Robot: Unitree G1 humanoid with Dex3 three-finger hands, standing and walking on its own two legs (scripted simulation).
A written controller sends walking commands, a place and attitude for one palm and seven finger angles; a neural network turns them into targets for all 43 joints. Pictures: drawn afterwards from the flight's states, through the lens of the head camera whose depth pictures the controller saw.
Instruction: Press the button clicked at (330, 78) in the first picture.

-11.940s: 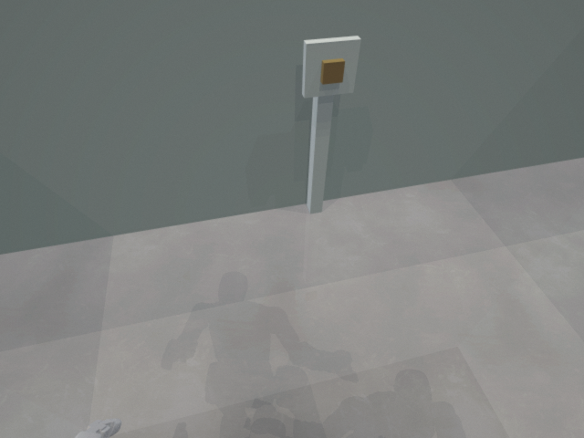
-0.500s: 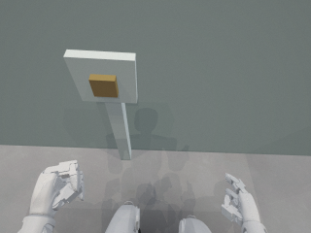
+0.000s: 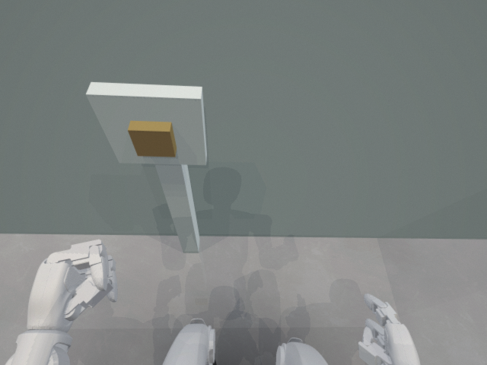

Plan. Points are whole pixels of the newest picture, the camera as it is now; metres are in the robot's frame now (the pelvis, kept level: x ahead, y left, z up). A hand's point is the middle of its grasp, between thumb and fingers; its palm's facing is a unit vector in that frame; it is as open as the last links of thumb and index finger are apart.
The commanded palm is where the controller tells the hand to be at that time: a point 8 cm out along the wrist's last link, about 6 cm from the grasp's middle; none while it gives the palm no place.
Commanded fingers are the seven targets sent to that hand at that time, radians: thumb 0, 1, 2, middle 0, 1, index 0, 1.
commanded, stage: raise the hand and make a fist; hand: left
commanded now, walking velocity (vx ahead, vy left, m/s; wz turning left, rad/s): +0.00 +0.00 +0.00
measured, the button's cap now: (154, 138) +0.48 +0.20 +0.04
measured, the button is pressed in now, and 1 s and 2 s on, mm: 0 0 0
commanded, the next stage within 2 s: aim a knuckle at the button in 0.10 s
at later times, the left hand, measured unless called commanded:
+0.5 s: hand (137, 266) +0.25 +0.18 +0.02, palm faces +0.02 -1.00 -0.05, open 3.1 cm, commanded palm +0.24 +0.24 +0.03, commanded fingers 0.00 0.90 0.90 -1.30 -1.50 -1.30 -1.50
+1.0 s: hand (148, 226) +0.32 +0.18 +0.02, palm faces +0.04 -1.00 -0.03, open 3.1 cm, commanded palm +0.31 +0.23 +0.02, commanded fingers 0.00 0.90 0.90 -1.30 -1.50 -1.30 -1.50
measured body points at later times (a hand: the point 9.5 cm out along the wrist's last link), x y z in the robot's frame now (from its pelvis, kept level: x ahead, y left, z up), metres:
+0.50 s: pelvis -0.01 -0.02 -0.01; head +0.08 -0.01 +0.43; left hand +0.25 +0.23 +0.03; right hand +0.18 -0.26 -0.10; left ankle +0.04 +0.09 -0.64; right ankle +0.00 -0.12 -0.64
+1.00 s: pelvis +0.00 -0.01 -0.01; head +0.10 +0.00 +0.43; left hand +0.31 +0.23 +0.02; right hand +0.15 -0.27 -0.11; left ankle +0.04 +0.09 -0.64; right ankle +0.00 -0.12 -0.64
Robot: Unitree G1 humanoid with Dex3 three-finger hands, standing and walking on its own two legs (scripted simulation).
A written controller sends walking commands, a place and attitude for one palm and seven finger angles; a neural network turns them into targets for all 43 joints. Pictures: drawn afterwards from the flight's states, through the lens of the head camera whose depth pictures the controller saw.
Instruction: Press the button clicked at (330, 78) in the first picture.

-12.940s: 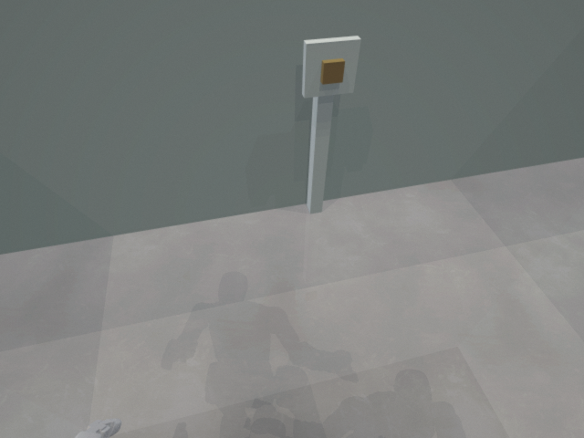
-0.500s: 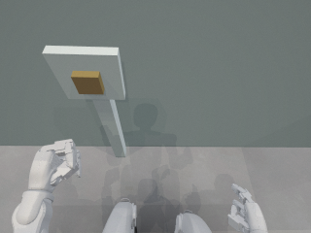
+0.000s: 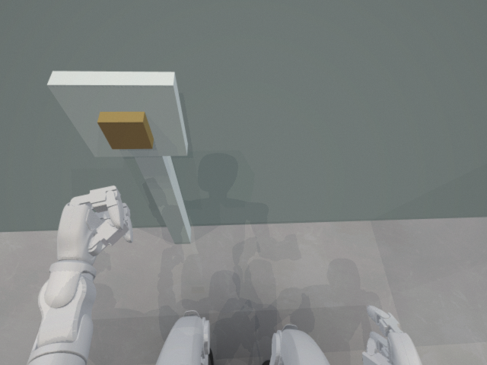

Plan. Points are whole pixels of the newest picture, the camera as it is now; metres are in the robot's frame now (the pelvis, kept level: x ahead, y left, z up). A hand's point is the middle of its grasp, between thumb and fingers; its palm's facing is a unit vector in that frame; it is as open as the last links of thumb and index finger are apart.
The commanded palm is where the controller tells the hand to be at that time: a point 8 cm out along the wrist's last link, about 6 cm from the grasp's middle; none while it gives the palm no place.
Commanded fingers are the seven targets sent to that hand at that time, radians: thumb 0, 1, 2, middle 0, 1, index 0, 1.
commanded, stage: aim a knuckle at the button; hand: left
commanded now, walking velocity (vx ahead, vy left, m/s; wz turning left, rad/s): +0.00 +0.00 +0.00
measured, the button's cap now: (128, 129) +0.48 +0.22 +0.05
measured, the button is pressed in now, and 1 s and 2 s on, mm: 0 0 4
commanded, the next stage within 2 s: press the button with the knuckle in 1.28 s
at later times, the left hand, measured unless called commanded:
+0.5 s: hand (141, 187) +0.39 +0.19 +0.01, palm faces +0.07 -1.00 -0.03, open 3.1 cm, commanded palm +0.36 +0.24 +0.02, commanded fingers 0.00 0.90 0.90 -1.30 -1.50 -1.30 -1.50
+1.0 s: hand (145, 190) +0.39 +0.18 +0.02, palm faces +0.05 -1.00 -0.03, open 3.1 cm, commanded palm +0.36 +0.24 +0.02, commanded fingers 0.00 0.90 0.90 -1.30 -1.50 -1.30 -1.50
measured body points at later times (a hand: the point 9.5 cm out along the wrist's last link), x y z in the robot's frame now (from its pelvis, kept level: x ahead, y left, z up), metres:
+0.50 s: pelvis -0.01 +0.01 -0.01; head +0.11 +0.03 +0.43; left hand +0.38 +0.24 +0.02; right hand +0.10 -0.25 -0.12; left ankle +0.04 +0.10 -0.63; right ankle +0.00 -0.10 -0.63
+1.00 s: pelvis +0.00 +0.01 +0.00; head +0.11 +0.02 +0.43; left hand +0.38 +0.24 +0.02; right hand +0.12 -0.25 -0.11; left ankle +0.04 +0.10 -0.63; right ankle +0.00 -0.10 -0.63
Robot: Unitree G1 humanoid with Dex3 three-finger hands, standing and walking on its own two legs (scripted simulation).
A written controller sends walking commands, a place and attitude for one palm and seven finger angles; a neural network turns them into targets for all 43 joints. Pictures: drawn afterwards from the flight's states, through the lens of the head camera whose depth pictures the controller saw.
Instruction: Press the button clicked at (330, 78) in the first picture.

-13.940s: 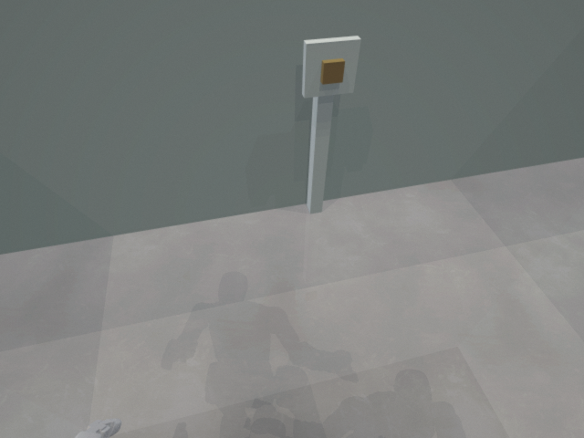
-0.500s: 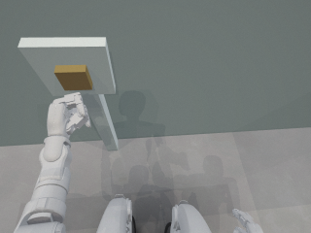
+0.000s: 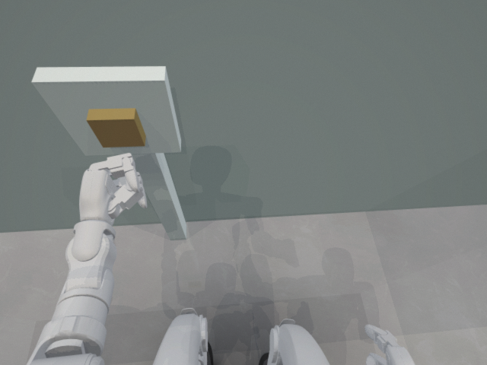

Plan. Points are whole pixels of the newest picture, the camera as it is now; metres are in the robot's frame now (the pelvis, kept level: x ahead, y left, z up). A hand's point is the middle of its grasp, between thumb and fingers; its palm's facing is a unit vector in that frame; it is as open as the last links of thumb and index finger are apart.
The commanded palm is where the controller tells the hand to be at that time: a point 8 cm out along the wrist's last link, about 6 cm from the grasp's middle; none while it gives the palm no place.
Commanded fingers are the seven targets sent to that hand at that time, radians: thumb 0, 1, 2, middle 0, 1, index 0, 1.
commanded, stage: aim a knuckle at the button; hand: left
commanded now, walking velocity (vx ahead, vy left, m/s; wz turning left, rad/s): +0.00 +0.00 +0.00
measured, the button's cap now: (118, 127) +0.48 +0.22 +0.06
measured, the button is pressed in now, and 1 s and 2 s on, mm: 0 4 13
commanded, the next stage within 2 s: press the button with the knuckle in 0.28 s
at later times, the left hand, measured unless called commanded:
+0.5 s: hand (140, 192) +0.38 +0.18 +0.02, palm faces +0.09 -1.00 -0.03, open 3.1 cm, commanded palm +0.36 +0.23 +0.03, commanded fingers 0.00 0.90 0.90 -1.30 -1.50 -1.30 -1.50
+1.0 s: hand (139, 166) +0.43 +0.19 +0.02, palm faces +0.09 -0.99 -0.05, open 3.1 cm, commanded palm +0.41 +0.23 +0.03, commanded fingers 0.00 0.90 0.90 -1.30 -1.50 -1.30 -1.50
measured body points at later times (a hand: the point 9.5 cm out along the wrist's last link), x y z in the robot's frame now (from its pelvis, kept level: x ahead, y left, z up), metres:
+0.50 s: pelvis +0.00 +0.00 +0.00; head +0.11 +0.01 +0.43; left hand +0.37 +0.23 +0.02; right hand +0.12 -0.26 -0.12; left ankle +0.04 +0.10 -0.63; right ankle +0.00 -0.11 -0.63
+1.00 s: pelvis +0.00 +0.00 -0.01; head +0.12 +0.01 +0.42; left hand +0.42 +0.24 +0.03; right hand +0.08 -0.27 -0.13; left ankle +0.04 +0.10 -0.63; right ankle +0.00 -0.11 -0.63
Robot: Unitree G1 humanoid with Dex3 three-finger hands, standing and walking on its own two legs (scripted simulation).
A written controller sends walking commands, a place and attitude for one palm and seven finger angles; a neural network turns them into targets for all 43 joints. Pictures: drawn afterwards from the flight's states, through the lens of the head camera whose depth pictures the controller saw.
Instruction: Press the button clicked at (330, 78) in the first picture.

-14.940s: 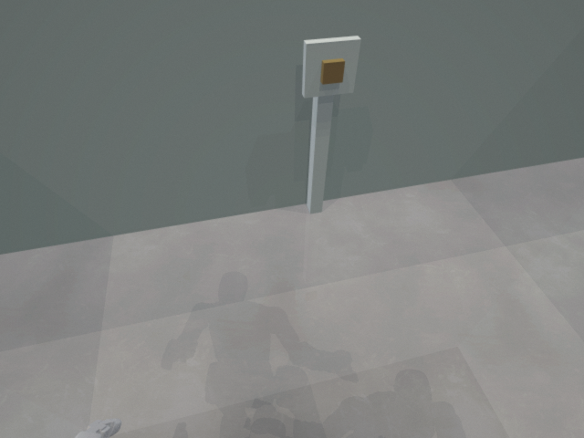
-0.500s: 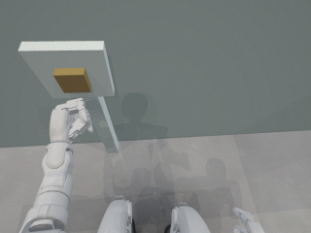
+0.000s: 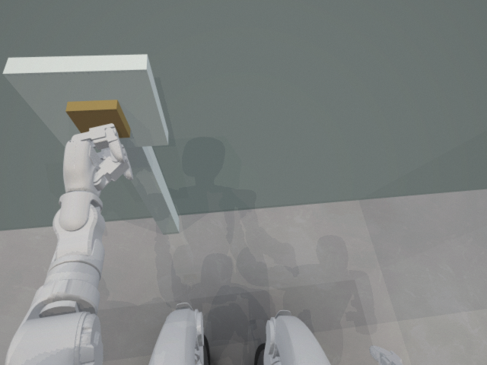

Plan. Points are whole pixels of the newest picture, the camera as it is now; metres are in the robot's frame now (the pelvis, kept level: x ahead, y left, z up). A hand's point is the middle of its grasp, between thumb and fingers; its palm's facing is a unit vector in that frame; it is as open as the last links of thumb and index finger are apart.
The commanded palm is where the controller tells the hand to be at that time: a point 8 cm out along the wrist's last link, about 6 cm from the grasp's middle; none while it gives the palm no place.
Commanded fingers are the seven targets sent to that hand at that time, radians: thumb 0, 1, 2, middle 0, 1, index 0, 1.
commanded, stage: press the button with the knuckle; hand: left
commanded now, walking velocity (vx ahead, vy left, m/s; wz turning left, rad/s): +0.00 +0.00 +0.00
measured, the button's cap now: (101, 117) +0.49 +0.23 +0.06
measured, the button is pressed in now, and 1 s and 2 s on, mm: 4 13 0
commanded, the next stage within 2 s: hold the button down briefly in 0.48 s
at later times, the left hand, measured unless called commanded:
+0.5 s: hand (122, 155) +0.44 +0.20 +0.02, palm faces +0.10 -0.99 -0.05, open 2.7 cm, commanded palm +0.45 +0.23 +0.03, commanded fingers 0.00 0.90 0.90 -1.30 -1.50 -1.30 -1.50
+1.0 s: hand (121, 154) +0.44 +0.20 +0.02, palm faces +0.08 -1.00 -0.04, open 2.7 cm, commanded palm +0.44 +0.23 +0.03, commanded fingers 0.00 0.90 0.90 -1.30 -1.50 -1.30 -1.50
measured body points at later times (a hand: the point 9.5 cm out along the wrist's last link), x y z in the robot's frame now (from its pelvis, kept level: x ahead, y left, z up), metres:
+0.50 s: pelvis -0.02 +0.00 -0.01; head +0.12 +0.03 +0.42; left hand +0.43 +0.25 +0.03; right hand +0.06 -0.26 -0.13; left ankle +0.04 +0.10 -0.62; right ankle +0.01 -0.10 -0.62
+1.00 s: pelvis -0.04 +0.00 -0.02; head +0.09 +0.04 +0.41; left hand +0.43 +0.26 +0.03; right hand +0.01 -0.27 -0.13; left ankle +0.04 +0.10 -0.62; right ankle +0.01 -0.10 -0.62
